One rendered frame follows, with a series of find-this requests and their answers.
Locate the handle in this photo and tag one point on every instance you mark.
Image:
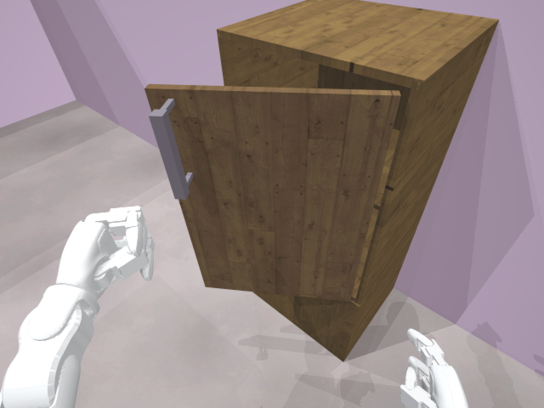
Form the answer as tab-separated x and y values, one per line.
165	139

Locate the left robot forearm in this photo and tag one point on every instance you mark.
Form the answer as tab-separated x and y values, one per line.
52	340

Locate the cupboard door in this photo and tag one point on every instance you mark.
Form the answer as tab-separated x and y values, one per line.
285	181

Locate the right robot hand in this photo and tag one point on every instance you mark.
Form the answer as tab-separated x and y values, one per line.
441	386

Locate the left robot hand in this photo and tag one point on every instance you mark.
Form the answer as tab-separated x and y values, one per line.
90	245

